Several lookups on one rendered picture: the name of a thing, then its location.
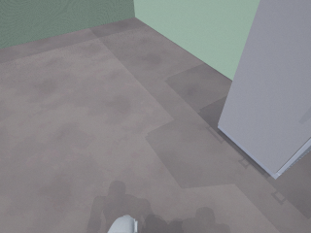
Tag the left robot thigh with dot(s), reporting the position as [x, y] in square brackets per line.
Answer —
[124, 224]

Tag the fridge door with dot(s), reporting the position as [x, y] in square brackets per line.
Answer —
[268, 106]

